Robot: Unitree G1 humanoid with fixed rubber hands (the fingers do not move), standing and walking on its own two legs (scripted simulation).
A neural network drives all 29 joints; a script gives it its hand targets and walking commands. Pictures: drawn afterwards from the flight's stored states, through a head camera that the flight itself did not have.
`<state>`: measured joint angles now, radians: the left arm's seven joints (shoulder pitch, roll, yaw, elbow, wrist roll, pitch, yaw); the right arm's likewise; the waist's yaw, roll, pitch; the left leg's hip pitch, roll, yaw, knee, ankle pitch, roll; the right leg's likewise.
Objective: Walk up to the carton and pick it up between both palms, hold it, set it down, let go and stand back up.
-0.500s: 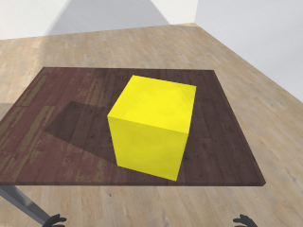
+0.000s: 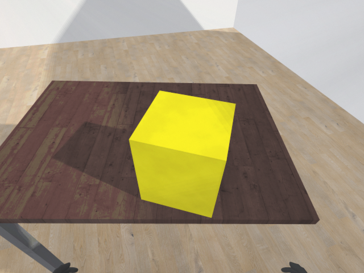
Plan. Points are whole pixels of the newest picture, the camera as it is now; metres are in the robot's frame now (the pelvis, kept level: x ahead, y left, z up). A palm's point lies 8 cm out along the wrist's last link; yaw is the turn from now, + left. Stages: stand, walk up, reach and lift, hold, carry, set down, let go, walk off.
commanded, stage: stand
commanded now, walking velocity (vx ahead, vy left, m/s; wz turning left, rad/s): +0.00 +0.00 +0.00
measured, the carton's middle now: (185, 154) +0.44 -0.03 +0.01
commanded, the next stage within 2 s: none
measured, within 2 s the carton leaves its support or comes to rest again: neither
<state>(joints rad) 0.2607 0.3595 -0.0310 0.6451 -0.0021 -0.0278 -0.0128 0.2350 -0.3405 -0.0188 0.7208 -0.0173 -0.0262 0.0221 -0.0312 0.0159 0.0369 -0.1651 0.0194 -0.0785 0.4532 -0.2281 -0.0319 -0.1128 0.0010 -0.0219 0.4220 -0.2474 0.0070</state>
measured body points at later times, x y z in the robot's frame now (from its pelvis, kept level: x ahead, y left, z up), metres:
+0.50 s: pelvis +0.00 +0.00 +0.00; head -0.01 +0.00 +0.45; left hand +0.13 +0.28 -0.09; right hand +0.11 -0.29 -0.10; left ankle +0.02 +0.14 -0.74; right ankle -0.01 -0.12 -0.74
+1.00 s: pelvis +0.00 +0.00 +0.00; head -0.01 +0.00 +0.45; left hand +0.13 +0.28 -0.09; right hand +0.10 -0.29 -0.10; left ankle +0.02 +0.14 -0.74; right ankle -0.01 -0.12 -0.74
